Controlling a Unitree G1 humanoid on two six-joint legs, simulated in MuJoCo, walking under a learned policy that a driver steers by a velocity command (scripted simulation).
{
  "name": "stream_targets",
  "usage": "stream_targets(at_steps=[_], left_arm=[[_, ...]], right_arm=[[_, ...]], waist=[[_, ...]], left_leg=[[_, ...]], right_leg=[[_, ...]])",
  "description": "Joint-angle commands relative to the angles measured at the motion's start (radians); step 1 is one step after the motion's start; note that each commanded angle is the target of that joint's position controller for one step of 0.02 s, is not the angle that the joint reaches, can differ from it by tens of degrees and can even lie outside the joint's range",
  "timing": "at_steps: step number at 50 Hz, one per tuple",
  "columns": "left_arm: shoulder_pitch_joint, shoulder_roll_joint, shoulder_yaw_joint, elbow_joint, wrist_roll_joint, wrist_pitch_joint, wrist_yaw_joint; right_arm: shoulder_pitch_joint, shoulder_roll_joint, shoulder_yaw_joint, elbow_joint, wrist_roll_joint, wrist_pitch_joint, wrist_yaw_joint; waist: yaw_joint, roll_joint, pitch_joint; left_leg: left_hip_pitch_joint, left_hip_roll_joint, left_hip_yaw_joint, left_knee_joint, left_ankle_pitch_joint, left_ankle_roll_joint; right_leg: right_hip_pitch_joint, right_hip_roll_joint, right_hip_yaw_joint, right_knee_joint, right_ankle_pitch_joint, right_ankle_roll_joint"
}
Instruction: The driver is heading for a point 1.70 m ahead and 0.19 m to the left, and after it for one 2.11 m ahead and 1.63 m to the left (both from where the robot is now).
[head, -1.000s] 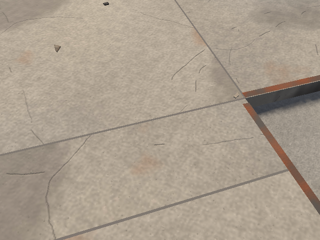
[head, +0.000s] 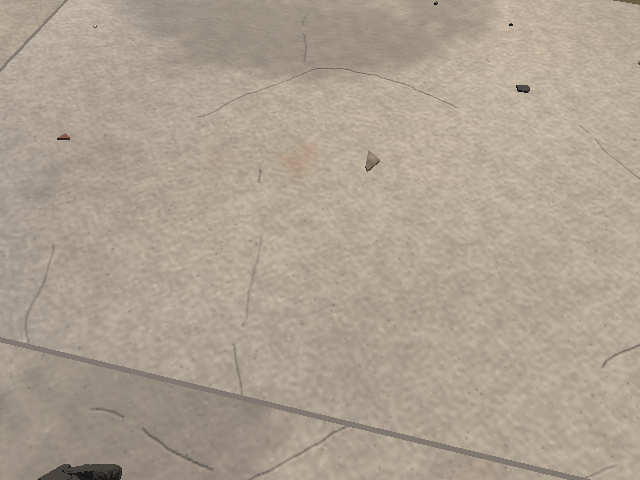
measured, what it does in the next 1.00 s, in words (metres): walks ahead, turning left: right foot, then left foot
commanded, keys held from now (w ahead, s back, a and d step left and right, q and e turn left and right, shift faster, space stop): w+q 0.38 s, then w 0.62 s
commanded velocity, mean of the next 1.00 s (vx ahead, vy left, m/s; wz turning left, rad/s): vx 0.50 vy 0.00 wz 0.36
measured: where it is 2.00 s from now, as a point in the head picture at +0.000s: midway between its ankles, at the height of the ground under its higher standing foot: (197, 245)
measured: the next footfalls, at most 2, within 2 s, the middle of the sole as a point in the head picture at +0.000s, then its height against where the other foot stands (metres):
right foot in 0.22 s outside the picture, level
left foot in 0.72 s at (208, 467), level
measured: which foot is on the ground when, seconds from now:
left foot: down 0.00-0.22, up 0.24-0.70, down 0.72-1.00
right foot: up 0.00-0.20, down 0.22-0.72, up 0.74-1.00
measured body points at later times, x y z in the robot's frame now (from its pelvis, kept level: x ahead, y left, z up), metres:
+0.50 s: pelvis +0.28 -0.04 +0.00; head +0.31 -0.03 +0.45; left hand +0.23 +0.25 -0.13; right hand +0.52 -0.25 -0.10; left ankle +0.33 +0.15 -0.68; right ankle +0.27 -0.15 -0.75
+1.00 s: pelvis +0.52 +0.10 +0.00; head +0.53 +0.12 +0.45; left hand +0.58 +0.41 -0.11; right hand +0.66 -0.14 -0.11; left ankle +0.46 +0.18 -0.75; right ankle +0.69 -0.02 -0.68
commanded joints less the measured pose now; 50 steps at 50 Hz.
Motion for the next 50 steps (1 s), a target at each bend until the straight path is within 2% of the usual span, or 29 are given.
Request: stream_targets(at_steps=[1, 4, 7, 9, 10, 11, 12, 13, 14, 15, 16, 17, 19, 22, 27, 30, 32, 34, 35, 36, 37, 38, 39, 40, 41, 42, 45, 48, 50], left_arm=[[-0.092, 0.040, 0.001, -0.079, -0.006, -0.011, -0.010], [-0.152, 0.056, 0.001, -0.111, -0.017, -0.020, -0.022], [-0.145, 0.090, 0.010, -0.123, -0.020, -0.036, -0.035], [-0.047, 0.114, 0.022, -0.101, -0.020, -0.047, -0.034], [0.065, 0.147, 0.038, -0.077, -0.007, -0.053, -0.029], [0.234, 0.206, 0.053, -0.062, 0.007, -0.052, -0.020], [0.317, 0.274, 0.069, -0.024, 0.014, -0.037, -0.023], [0.295, 0.173, 0.048, -0.039, -0.013, -0.031, -0.027], [0.247, 0.104, 0.029, -0.055, -0.017, -0.022, -0.022], [0.193, 0.091, 0.020, -0.061, -0.006, -0.013, -0.020], [0.161, 0.073, 0.014, -0.055, 0.000, -0.008, -0.019], [0.148, 0.063, 0.009, -0.050, 0.007, -0.009, -0.016], [0.151, 0.069, 0.013, -0.035, -0.001, -0.017, -0.017], [0.185, 0.111, 0.025, -0.007, -0.005, -0.026, -0.019], [0.214, 0.144, 0.028, 0.019, -0.024, -0.009, -0.020], [0.283, 0.172, 0.032, 0.051, -0.037, 0.007, -0.020], [0.302, 0.189, 0.034, 0.069, -0.045, 0.021, -0.019], [0.283, 0.205, 0.035, 0.078, -0.052, 0.033, -0.013], [0.290, 0.185, 0.025, 0.081, -0.049, 0.036, -0.009], [0.286, 0.136, 0.001, 0.056, -0.021, 0.031, -0.006], [0.387, 0.015, -0.039, 0.023, -0.007, 0.009, -0.018], [0.319, 0.112, -0.016, 0.037, -0.034, -0.012, -0.024], [0.232, 0.148, -0.005, 0.002, -0.059, -0.021, -0.028], [0.197, 0.136, -0.008, -0.003, -0.051, -0.022, -0.023], [0.188, 0.132, -0.005, 0.000, -0.031, -0.017, -0.020], [0.213, 0.125, -0.003, 0.007, -0.028, -0.005, -0.022], [0.226, 0.076, -0.012, 0.011, -0.022, 0.028, -0.020], [0.132, 0.062, -0.018, -0.017, -0.011, 0.033, -0.018], [0.067, 0.049, -0.025, -0.031, -0.013, 0.027, -0.026]], right_arm=[[-0.011, -0.178, -0.044, -0.069, 0.005, -0.012, -0.016], [0.036, -0.177, -0.044, -0.053, 0.010, -0.006, -0.016], [0.051, -0.173, -0.043, -0.053, 0.009, 0.006, -0.023], [0.027, -0.167, -0.041, -0.065, 0.007, 0.014, -0.026], [0.009, -0.136, -0.029, -0.081, 0.004, 0.013, -0.023], [0.002, -0.087, -0.009, -0.108, -0.014, 0.010, -0.020], [0.166, -0.026, 0.009, -0.133, 0.019, -0.002, -0.017], [0.158, -0.140, -0.007, -0.105, 0.034, -0.002, -0.021], [0.039, -0.197, -0.022, -0.118, 0.026, 0.004, -0.020], [-0.020, -0.190, -0.024, -0.132, 0.014, 0.009, -0.021], [-0.056, -0.176, -0.026, -0.146, 0.002, 0.010, -0.018], [-0.049, -0.155, -0.027, -0.151, 0.008, 0.015, -0.011], [-0.042, -0.110, -0.019, -0.163, 0.018, 0.026, -0.005], [-0.088, -0.077, -0.005, -0.191, 0.005, 0.028, -0.004], [-0.228, -0.055, 0.017, -0.217, 0.001, 0.004, 0.024], [-0.318, -0.061, 0.022, -0.248, 0.007, -0.003, 0.038], [-0.336, -0.083, 0.016, -0.263, 0.007, -0.004, 0.043], [-0.228, -0.125, -0.006, -0.238, -0.003, -0.005, 0.042], [-0.078, -0.171, -0.033, -0.187, -0.006, -0.002, 0.035], [0.098, -0.246, -0.059, -0.152, -0.012, 0.005, 0.019], [0.117, -0.343, -0.069, -0.143, -0.014, 0.006, 0.016], [0.132, -0.249, -0.045, -0.149, -0.009, 0.001, 0.019], [0.073, -0.213, -0.030, -0.147, -0.010, -0.006, 0.021], [0.009, -0.183, -0.020, -0.149, -0.008, -0.009, 0.022], [-0.046, -0.152, -0.011, -0.152, -0.012, -0.011, 0.026], [-0.079, -0.129, -0.004, -0.156, -0.021, -0.016, 0.027], [-0.095, -0.142, -0.010, -0.136, -0.015, -0.036, 0.025], [-0.066, -0.162, -0.016, -0.105, -0.015, -0.041, 0.013], [-0.045, -0.172, -0.018, -0.089, -0.012, -0.037, 0.006]], waist=[[-0.002, 0.108, -0.023], [-0.026, 0.124, -0.015], [-0.013, 0.142, -0.024], [0.044, 0.175, -0.054], [0.099, 0.163, -0.133], [0.167, 0.058, -0.282], [0.090, -0.307, -0.401], [0.112, -0.209, -0.338], [0.142, -0.104, -0.201], [0.124, -0.034, -0.122], [0.104, -0.032, -0.064], [0.079, -0.054, -0.046], [0.065, -0.074, -0.036], [0.066, -0.037, -0.029], [0.104, -0.023, -0.001], [0.132, -0.033, 0.023], [0.119, -0.053, 0.027], [0.033, -0.069, -0.044], [-0.039, -0.054, -0.135], [-0.110, 0.037, -0.265], [-0.023, 0.303, -0.385], [-0.075, 0.204, -0.412], [-0.066, 0.180, -0.257], [-0.033, 0.123, -0.180], [0.001, 0.108, -0.124], [0.039, 0.123, -0.106], [0.078, 0.107, -0.070], [0.061, 0.084, -0.026], [0.037, 0.086, -0.005]], left_leg=[[-0.070, 0.195, -0.161, -0.112, 0.155, 0.126], [-0.029, 0.218, -0.216, -0.068, 0.112, 0.113], [0.062, 0.250, -0.302, 0.024, 0.122, 0.100], [0.071, 0.236, -0.327, 0.107, 0.203, 0.078], [0.026, 0.182, -0.292, 0.237, 0.260, 0.046], [-0.118, 0.115, -0.205, 0.520, 0.114, 0.005], [-0.490, -0.014, -0.096, 0.841, -0.409, -0.064], [-0.619, 0.076, -0.121, 0.974, -0.396, -0.074], [-0.649, 0.112, -0.098, 0.998, -0.299, -0.079], [-0.612, 0.149, -0.065, 0.975, -0.224, -0.083], [-0.587, 0.176, -0.062, 0.925, -0.178, -0.083], [-0.539, 0.202, -0.059, 0.892, -0.152, -0.079], [-0.517, 0.222, -0.033, 0.839, -0.136, -0.082], [-0.544, 0.223, -0.034, 0.712, -0.062, -0.094], [-0.464, 0.198, 0.048, 0.394, 0.169, -0.088], [-0.445, 0.178, 0.085, 0.293, 0.150, -0.075], [-0.428, 0.161, 0.098, 0.245, 0.076, -0.050], [-0.232, 0.107, 0.142, 0.171, 0.063, -0.010], [-0.002, 0.078, 0.158, 0.148, 0.104, 0.018], [0.304, 0.235, -0.033, 0.192, 0.152, 0.076], [0.584, 0.487, -0.533, 0.088, 0.003, 0.247], [0.570, 0.493, -0.629, 0.006, -0.079, 0.245], [0.456, 0.454, -0.470, -0.007, -0.017, 0.203], [0.322, 0.407, -0.351, -0.021, 0.066, 0.176], [0.200, 0.372, -0.270, -0.051, 0.138, 0.161], [0.114, 0.348, -0.222, -0.087, 0.173, 0.154], [0.007, 0.337, -0.144, -0.171, 0.211, 0.170], [0.001, 0.317, -0.068, -0.203, 0.220, 0.157], [0.001, 0.294, -0.018, -0.210, 0.205, 0.132]], right_leg=[[0.099, 0.064, -0.041, -0.199, 0.184, 0.008], [0.128, 0.088, -0.028, -0.283, 0.202, -0.004], [0.153, 0.100, -0.012, -0.340, 0.099, -0.028], [0.283, 0.114, -0.035, -0.383, 0.045, -0.061], [0.470, 0.078, -0.017, -0.383, 0.061, -0.098], [0.748, -0.095, 0.147, -0.350, 0.029, -0.162], [1.065, -0.323, 0.632, -0.443, -0.152, -0.335], [1.033, -0.332, 0.707, -0.491, -0.378, -0.321], [0.902, -0.281, 0.529, -0.508, -0.374, -0.269], [0.762, -0.236, 0.394, -0.528, -0.258, -0.239], [0.658, -0.198, 0.304, -0.552, -0.160, -0.230], [0.592, -0.169, 0.226, -0.577, -0.098, -0.218], [0.548, -0.155, 0.132, -0.624, -0.029, -0.227], [0.548, -0.166, 0.058, -0.661, 0.091, -0.262], [0.557, -0.115, -0.098, -0.670, 0.163, -0.229], [0.624, -0.148, -0.096, -0.652, 0.166, -0.222], [0.688, -0.179, -0.092, -0.613, 0.244, -0.209], [0.699, -0.163, -0.138, -0.458, 0.521, -0.177], [0.634, -0.120, -0.182, -0.281, 0.593, -0.148], [0.416, -0.075, -0.208, 0.014, 0.334, -0.104], [0.032, 0.103, -0.160, 0.367, -0.419, -0.047], [-0.075, 0.080, -0.009, 0.489, -0.493, -0.057], [-0.149, 0.036, -0.020, 0.504, -0.418, -0.070], [-0.125, -0.005, -0.036, 0.452, -0.328, -0.072], [-0.078, -0.030, -0.037, 0.390, -0.271, -0.065], [-0.010, -0.051, -0.026, 0.357, -0.230, -0.060], [0.034, -0.055, -0.033, 0.271, -0.160, -0.034], [-0.013, -0.053, -0.033, 0.102, 0.000, -0.014], [0.006, -0.033, -0.047, -0.035, 0.114, -0.016]])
